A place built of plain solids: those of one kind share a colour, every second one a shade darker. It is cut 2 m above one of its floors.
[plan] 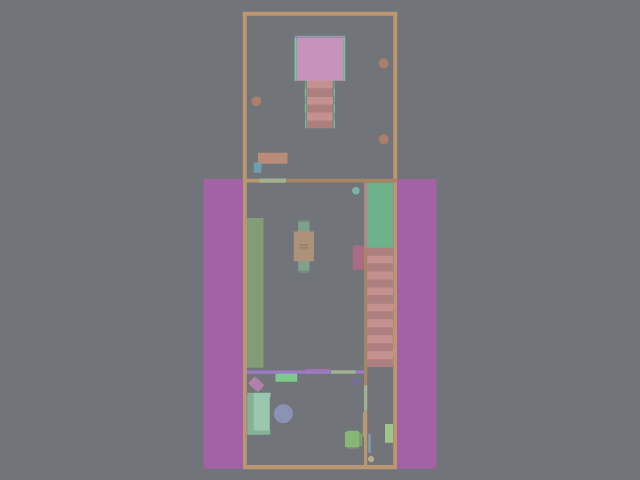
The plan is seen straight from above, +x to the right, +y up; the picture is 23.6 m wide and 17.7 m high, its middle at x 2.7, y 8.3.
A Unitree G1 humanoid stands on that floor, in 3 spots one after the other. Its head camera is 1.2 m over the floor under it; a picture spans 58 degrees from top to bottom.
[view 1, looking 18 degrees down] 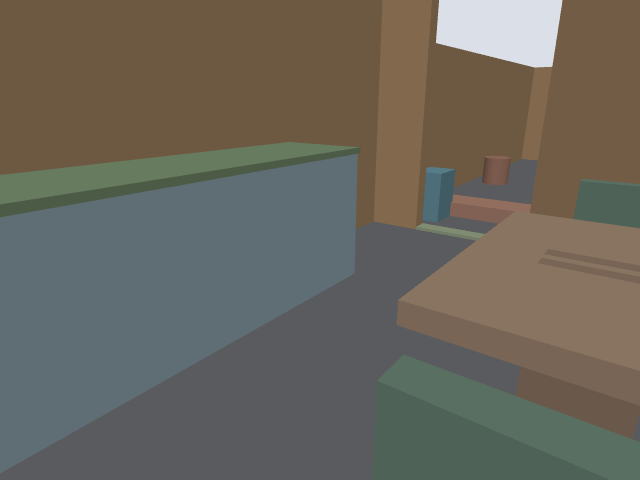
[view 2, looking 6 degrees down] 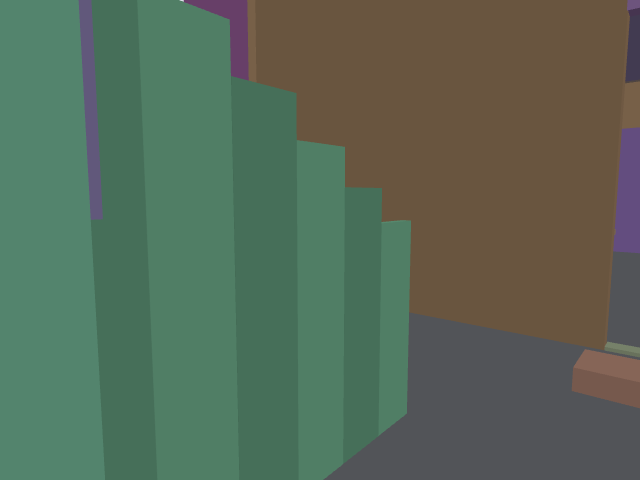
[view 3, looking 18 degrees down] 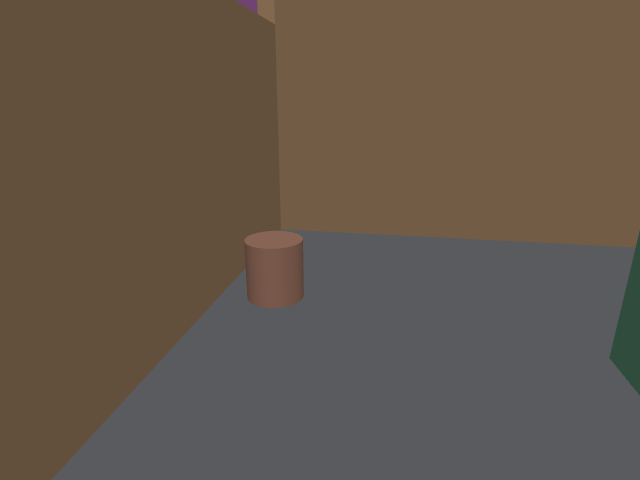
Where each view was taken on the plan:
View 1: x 2.15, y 6.64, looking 127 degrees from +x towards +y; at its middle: kitchen_run_units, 2.71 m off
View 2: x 1.05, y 14.46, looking -50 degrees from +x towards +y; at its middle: piece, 1.71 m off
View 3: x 4.33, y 14.46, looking -80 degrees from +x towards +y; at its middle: ground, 3.88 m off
